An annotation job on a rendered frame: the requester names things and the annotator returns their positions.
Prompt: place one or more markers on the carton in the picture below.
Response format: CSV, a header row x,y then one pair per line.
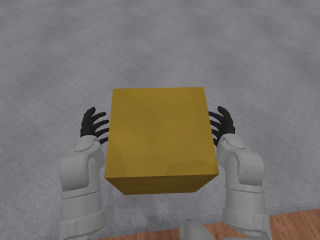
x,y
160,141

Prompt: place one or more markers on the left robot hand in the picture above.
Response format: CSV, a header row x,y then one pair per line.
x,y
89,128

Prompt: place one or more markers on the right robot hand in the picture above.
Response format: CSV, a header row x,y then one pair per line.
x,y
226,126

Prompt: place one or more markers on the right robot shin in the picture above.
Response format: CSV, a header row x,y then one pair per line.
x,y
190,219

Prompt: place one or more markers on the right robot thigh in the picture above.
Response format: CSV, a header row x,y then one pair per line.
x,y
194,230

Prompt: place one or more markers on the robot left forearm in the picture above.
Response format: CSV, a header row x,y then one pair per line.
x,y
79,179

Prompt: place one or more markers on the robot right forearm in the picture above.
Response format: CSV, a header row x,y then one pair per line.
x,y
244,177

